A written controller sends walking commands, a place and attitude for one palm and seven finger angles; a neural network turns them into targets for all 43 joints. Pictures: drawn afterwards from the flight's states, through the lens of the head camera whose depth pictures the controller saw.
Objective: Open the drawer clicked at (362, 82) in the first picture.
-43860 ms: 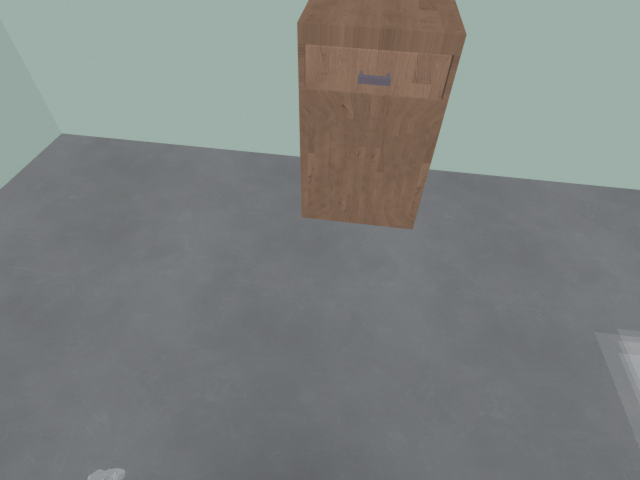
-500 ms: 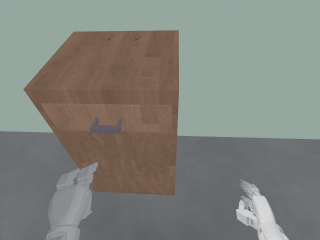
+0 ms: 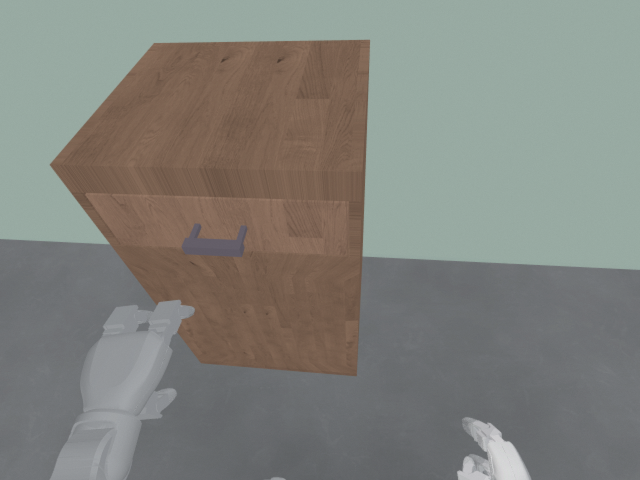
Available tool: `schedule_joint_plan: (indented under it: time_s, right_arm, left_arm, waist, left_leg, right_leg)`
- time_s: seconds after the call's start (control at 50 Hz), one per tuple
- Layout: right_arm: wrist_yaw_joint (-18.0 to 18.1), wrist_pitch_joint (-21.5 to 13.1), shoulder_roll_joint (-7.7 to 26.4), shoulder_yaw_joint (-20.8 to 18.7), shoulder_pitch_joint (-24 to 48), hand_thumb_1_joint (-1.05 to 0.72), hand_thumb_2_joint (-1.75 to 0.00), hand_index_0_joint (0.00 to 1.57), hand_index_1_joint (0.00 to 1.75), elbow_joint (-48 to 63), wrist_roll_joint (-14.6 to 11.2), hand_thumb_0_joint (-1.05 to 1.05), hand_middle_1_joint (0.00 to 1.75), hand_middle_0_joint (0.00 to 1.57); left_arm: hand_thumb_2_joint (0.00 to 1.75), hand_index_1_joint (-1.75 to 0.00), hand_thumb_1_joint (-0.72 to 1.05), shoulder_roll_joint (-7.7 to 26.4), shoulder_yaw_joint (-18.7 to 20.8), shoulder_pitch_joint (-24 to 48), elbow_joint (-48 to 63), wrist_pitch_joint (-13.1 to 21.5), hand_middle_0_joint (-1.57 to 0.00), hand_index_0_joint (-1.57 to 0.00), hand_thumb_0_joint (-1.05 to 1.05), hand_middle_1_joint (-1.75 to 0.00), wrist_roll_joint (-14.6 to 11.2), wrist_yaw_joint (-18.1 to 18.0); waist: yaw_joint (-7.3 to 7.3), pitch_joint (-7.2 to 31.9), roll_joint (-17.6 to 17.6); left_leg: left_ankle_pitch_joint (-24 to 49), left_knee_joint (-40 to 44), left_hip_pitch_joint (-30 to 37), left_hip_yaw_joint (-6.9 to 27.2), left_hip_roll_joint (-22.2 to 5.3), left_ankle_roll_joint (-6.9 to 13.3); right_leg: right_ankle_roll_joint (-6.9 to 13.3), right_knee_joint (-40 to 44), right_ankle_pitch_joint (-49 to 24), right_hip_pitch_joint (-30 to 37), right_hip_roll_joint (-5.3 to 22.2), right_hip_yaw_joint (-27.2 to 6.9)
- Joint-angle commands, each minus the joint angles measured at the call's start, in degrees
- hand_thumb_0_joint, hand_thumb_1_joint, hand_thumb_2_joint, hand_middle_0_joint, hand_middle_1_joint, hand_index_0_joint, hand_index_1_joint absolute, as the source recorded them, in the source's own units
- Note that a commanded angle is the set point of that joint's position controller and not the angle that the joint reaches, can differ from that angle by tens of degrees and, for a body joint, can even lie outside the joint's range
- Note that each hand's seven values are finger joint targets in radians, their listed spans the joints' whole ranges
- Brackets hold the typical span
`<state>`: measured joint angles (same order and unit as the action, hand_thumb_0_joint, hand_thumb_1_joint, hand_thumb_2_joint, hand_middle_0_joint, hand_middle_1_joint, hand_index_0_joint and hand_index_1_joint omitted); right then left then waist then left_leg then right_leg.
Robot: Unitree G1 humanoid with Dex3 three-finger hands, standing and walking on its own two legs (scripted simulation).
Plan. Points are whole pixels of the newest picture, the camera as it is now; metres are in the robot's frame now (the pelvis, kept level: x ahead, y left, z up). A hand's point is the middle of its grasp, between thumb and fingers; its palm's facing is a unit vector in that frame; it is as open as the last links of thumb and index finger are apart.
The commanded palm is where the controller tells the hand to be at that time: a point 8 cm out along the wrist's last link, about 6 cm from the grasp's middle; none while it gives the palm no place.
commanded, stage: raise the hand with hooked fingers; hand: left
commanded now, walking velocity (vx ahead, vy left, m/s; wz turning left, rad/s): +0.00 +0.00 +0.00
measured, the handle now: (216, 238) +0.50 +0.25 -0.04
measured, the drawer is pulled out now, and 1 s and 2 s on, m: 0.00 0.00 0.00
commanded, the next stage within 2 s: move the hooked fingers above the handle in 1.08 s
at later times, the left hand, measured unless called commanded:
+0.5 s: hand (129, 303) +0.29 +0.26 +0.08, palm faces +0.09 -0.09 -0.99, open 13.6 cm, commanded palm +0.27 +0.26 +0.14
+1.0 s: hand (126, 286) +0.30 +0.26 +0.10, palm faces +0.03 -0.11 -0.99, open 13.8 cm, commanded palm +0.28 +0.27 +0.16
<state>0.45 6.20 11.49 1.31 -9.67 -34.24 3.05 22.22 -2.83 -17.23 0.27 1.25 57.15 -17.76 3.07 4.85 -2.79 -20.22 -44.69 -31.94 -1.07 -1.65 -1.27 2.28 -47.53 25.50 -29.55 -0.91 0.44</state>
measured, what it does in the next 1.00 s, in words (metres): stands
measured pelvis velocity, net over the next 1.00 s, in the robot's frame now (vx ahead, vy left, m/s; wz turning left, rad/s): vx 0.01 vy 0.03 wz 0.01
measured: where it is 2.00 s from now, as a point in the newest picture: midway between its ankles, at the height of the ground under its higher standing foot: outside the picture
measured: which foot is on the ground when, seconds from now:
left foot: down 0.00-1.00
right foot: down 0.00-1.00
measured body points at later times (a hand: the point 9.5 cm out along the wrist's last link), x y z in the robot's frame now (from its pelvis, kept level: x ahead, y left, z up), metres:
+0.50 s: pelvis +0.01 +0.02 +0.02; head +0.02 +0.00 +0.47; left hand +0.28 +0.26 +0.14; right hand +0.23 -0.19 -0.07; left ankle +0.02 +0.14 -0.70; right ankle -0.02 -0.09 -0.70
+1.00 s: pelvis +0.01 +0.03 +0.03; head +0.03 +0.00 +0.48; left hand +0.30 +0.27 +0.15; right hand +0.17 -0.21 -0.09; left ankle +0.02 +0.14 -0.70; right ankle -0.02 -0.09 -0.70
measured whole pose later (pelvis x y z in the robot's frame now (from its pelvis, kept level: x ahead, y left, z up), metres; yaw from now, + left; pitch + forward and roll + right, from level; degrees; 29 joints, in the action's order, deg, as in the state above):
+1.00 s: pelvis +0.01 +0.03 +0.03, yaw +1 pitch +3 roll +0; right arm 0.7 8.1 15.0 -1.9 -10.1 -36.3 -0.1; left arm 27.6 -2.1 1.9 -3.6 3.4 52.7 -5.7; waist 3.6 1.3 -3.4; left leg -14.9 -32.1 -20.5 -1.1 0.0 0.6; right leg 0.1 -32.5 19.0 -16.8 0.5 0.5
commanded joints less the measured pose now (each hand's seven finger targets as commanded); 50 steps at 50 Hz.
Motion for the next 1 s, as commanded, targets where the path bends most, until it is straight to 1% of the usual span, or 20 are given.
schedule_joint_plan:
  time_s: [0.0, 0.02, 0.08, 0.12, 0.14, 0.16, 0.26, 0.32, 0.34, 0.44, 0.52, 0.58, 0.64, 0.66, 0.7, 0.74, 0.82, 0.9, 0.92, 0.98]
  right_arm:
    - [1.1, -3.8, 6.7, -3.9, 9.1, -0.9, -0.9, 0.2, 0.3, 9.8, 0.3, 0.0, 0.3, 0.2]
    - [1.0, -4.0, 6.9, -4.3, 9.1, -0.9, -0.9, 0.2, 0.3, 9.7, 0.3, 0.0, 0.3, 0.2]
    - [0.7, -4.0, 7.3, -5.1, 8.1, -0.9, -0.9, 0.2, 0.3, 9.0, 0.1, 0.0, 0.3, 0.2]
    - [0.6, -3.8, 7.7, -5.5, 8.4, -0.9, -0.9, 0.2, 0.3, 8.8, -0.2, 0.0, 0.3, 0.2]
    - [0.6, -3.8, 7.9, -5.6, 8.3, -0.9, -0.9, 0.2, 0.3, 8.7, -0.5, 0.0, 0.3, 0.2]
    - [0.6, -3.6, 8.1, -5.6, 8.5, -0.9, -0.9, 0.2, 0.3, 8.7, -0.6, 0.0, 0.3, 0.2]
    - [0.8, -2.8, 8.2, -5.1, 9.4, -0.9, -0.9, 0.2, 0.3, 8.6, -1.5, 0.0, 0.3, 0.2]
    - [0.9, -2.0, 8.1, -4.7, 9.7, -0.9, -0.9, 0.2, 0.3, 8.7, -1.8, 0.0, 0.3, 0.2]
    - [0.9, -1.9, 7.9, -4.5, 9.9, -0.9, -0.9, 0.2, 0.3, 8.8, -1.9, 0.0, 0.3, 0.2]
    - [0.9, -1.0, 7.6, -3.8, 9.7, -0.9, -0.9, 0.2, 0.3, 8.4, -2.5, 0.0, 0.3, 0.2]
    - [1.4, -0.4, 7.8, -3.4, 9.6, -0.9, -0.9, 0.2, 0.3, 8.3, -2.5, 0.0, 0.3, 0.2]
    - [1.6, -0.4, 7.7, -3.3, 9.5, -0.9, -0.9, 0.2, 0.3, 7.9, -2.5, 0.0, 0.3, 0.2]
    - [1.7, -0.5, 7.9, -3.3, 8.9, -0.9, -0.9, 0.2, 0.3, 7.8, -2.7, 0.0, 0.3, 0.2]
    - [1.8, -0.5, 7.9, -3.3, 8.6, -0.9, -0.9, 0.2, 0.3, 7.6, -2.8, 0.0, 0.3, 0.2]
    - [1.5, -0.4, 8.0, -3.6, 8.3, -0.9, -0.9, 0.2, 0.3, 7.6, -2.9, 0.0, 0.3, 0.2]
    - [1.0, -0.3, 8.4, -3.8, 7.6, -0.9, -0.9, 0.2, 0.3, 7.6, -3.0, 0.0, 0.3, 0.2]
    - [0.7, -0.4, 8.8, -4.3, 7.6, -0.9, -0.9, 0.2, 0.3, 8.1, -2.9, 0.0, 0.3, 0.2]
    - [0.7, -0.7, 8.8, -4.8, 7.0, -0.9, -0.9, 0.2, 0.3, 7.6, -2.9, 0.0, 0.3, 0.2]
    - [0.8, -0.8, 9.0, -4.9, 7.0, -0.9, -0.9, 0.2, 0.3, 7.5, -2.9, 0.0, 0.3, 0.2]
    - [0.8, -0.8, 8.8, -5.0, 7.0, -0.9, -0.9, 0.2, 0.3, 6.9, -3.2, 0.0, 0.3, 0.2]
  left_arm:
    - [0.48, -0.93, -0.08, 11.4, 10.1, 5.8, 10.4, 2.7, -0.27, -0.27, 0.0, -0.93, -0.3, -3.7]
    - [0.47, -0.94, -0.1, 11.9, 10.7, 7.4, 11.3, 3.1, -0.27, -0.27, 0.0, -0.94, -0.2, -4.4]
    - [0.44, -0.99, -0.17, 10.0, 8.6, 9.8, 11.1, 2.6, -0.28, -0.28, 0.0, -0.99, -0.3, -5.7]
    - [0.42, -1.02, -0.22, 10.0, 8.1, 11.7, 10.5, 1.3, -0.28, -0.28, 0.0, -1.02, -0.6, -5.4]
    - [0.41, -1.03, -0.24, 9.7, 7.2, 12.2, 10.6, 0.8, -0.28, -0.28, 0.0, -1.03, -0.7, -5.0]
    - [0.4, -1.05, -0.27, 10.1, 6.9, 13.5, 11.7, 0.3, -0.28, -0.28, 0.0, -1.05, -0.7, -4.5]
    - [0.35, -1.12, -0.38, 11.4, 5.8, 17.8, 10.4, -2.9, -0.29, -0.29, 0.0, -1.12, -0.8, -0.8]
    - [0.32, -1.17, -0.45, 13.2, 6.7, 21.7, 10.8, -3.7, -0.3, -0.3, 0.0, -1.17, -0.4, 1.3]
    - [0.31, -1.18, -0.48, 13.0, 6.3, 22.5, 10.8, -3.8, -0.3, -0.3, 0.0, -1.18, -0.4, 2.0]
    - [0.3, -1.2, -0.5, 12.4, 4.7, 27.4, 7.6, -4.8, -0.3, -0.3, 0.0, -1.2, -1.2, 5.9]
    - [0.3, -1.2, -0.5, 14.7, 5.4, 33.1, 6.8, -4.3, -0.3, -0.3, 0.0, -1.2, -1.9, 9.0]
    - [0.3, -1.2, -0.5, 15.3, 5.2, 36.1, 6.9, -2.7, -0.3, -0.3, 0.0, -1.2, -2.3, 10.6]
    - [0.3, -1.2, -0.5, 17.0, 6.5, 39.0, 7.0, -1.3, -0.3, -0.3, 0.0, -1.2, -3.3, 11.6]
    - [0.3, -1.2, -0.5, 17.5, 6.8, 39.2, 6.1, -1.0, -0.3, -0.3, 0.0, -1.2, -3.7, 11.9]
    - [0.3, -1.2, -0.5, 16.1, 6.5, 35.9, 4.5, -0.7, -0.3, -0.3, 0.0, -1.2, -4.1, 12.5]
    - [0.3, -1.2, -0.5, 15.7, 6.8, 33.3, 3.7, -0.3, -0.3, -0.3, 0.0, -1.2, -4.9, 13.2]
    - [0.3, -1.2, -0.5, 17.1, 8.4, 33.4, 7.0, 1.4, -0.3, -0.3, 0.0, -1.2, -4.8, 12.4]
    - [0.3, -1.2, -0.5, 17.7, 9.3, 34.3, 8.1, 2.5, -0.3, -0.3, 0.0, -1.2, -4.6, 9.9]
    - [0.3, -1.2, -0.5, 18.8, 10.3, 34.9, 8.9, 2.7, -0.3, -0.3, 0.0, -1.2, -4.5, 9.2]
    - [0.3, -1.2, -0.5, 17.3, 9.1, 35.3, 7.0, 1.9, -0.3, -0.3, 0.0, -1.2, -4.2, 7.7]
  waist:
    - [1.3, 10.5, 4.5]
    - [1.18, 11.1, 3.2]
    - [0.35, 11.9, 1.1]
    - [-0.03, 12.0, 3.0]
    - [-0.01, 11.8, 2.8]
    - [0.25, 13.0, 1.7]
    - [0.61, 10.1, 1.8]
    - [1.03, 10.7, 1.1]
    - [1.08, 10.7, 0.2]
    - [0.48, 8.2, 0.9]
    - [0.31, 8.7, 2.2]
    - [0.19, 9.5, 0.2]
    - [0.26, 10.2, 0.5]
    - [0.24, 10.2, 0.4]
    - [0.65, 9.7, 1.0]
    - [0.92, 9.5, 2.8]
    - [1.25, 10.4, 1.6]
    - [1.14, 11.6, 0.8]
    - [1.22, 12.3, 0.2]
    - [0.73, 11.2, 0.0]
  left_leg:
    - [10.0, 4.8, 6.5, -0.3, 4.3, 3.3]
    - [10.5, 5.0, 7.5, -0.4, 4.2, 3.2]
    - [12.1, 5.1, 10.2, -0.5, 4.0, 3.2]
    - [13.0, 5.5, 11.0, -0.4, 3.9, 3.3]
    - [13.6, 6.0, 11.5, -0.5, 3.8, 3.3]
    - [14.6, 6.4, 12.8, -0.5, 3.7, 3.3]
    - [16.2, 9.2, 15.1, -0.3, 3.3, 3.3]
    - [18.4, 10.7, 17.4, 0.0, 3.0, 3.0]
    - [18.9, 11.0, 18.2, -0.2, 3.0, 3.0]
    - [19.6, 13.0, 19.6, -0.2, 2.9, 2.8]
    - [19.0, 14.2, 20.7, -0.2, 3.2, 3.0]
    - [19.8, 14.6, 21.8, -0.1, 3.3, 2.9]
    - [20.3, 15.2, 22.4, 0.2, 3.4, 3.0]
    - [20.8, 15.2, 22.1, 0.2, 3.5, 3.0]
    - [22.0, 15.3, 21.7, 0.0, 3.5, 3.0]
    - [22.3, 15.8, 20.8, 0.0, 3.4, 2.9]
    - [22.6, 15.7, 21.0, 0.0, 3.3, 3.1]
    - [22.1, 15.3, 21.1, 0.0, 3.4, 3.1]
    - [22.2, 15.2, 21.2, 0.1, 3.4, 3.1]
    - [20.3, 15.2, 20.6, -0.1, 3.4, 3.1]
  right_leg:
    - [-0.5, 11.1, -20.2, 7.1, 0.9, -5.1]
    - [-0.3, 11.2, -19.1, 6.8, 0.7, -4.9]
    - [-0.1, 10.8, -19.6, 5.2, 0.4, -2.8]
    - [-0.3, 11.1, -19.8, 5.4, 0.2, -2.4]
    - [-0.3, 11.1, -20.4, 5.8, 0.2, -2.0]
    - [-0.2, 11.1, -21.1, 6.5, 0.2, -1.8]
    - [-0.3, 12.7, -21.0, 7.8, 0.1, -0.6]
    - [0.0, 13.5, -21.1, 9.4, -0.2, -0.1]
    - [-0.1, 13.8, -21.5, 9.7, -0.2, -0.1]
    - [-0.2, 16.0, -21.5, 10.8, -0.4, 0.6]
    - [-0.3, 17.9, -21.3, 12.7, -0.5, 0.4]
    - [-0.3, 18.4, -21.9, 13.2, -0.5, 0.5]
    - [-0.3, 19.1, -22.3, 14.4, -0.4, 0.4]
    - [-0.3, 19.1, -23.0, 14.9, -0.5, 0.6]
    - [-0.4, 19.2, -24.3, 14.9, -0.5, 0.6]
    - [-0.5, 19.3, -24.8, 15.7, -0.5, 0.8]
    - [-0.4, 19.3, -24.4, 15.5, -0.5, 0.5]
    - [-0.4, 18.8, -23.9, 14.8, -0.4, 0.5]
    - [-0.3, 18.8, -23.5, 15.0, -0.5, 0.4]
    - [-0.4, 18.8, -21.9, 13.5, -0.4, 0.5]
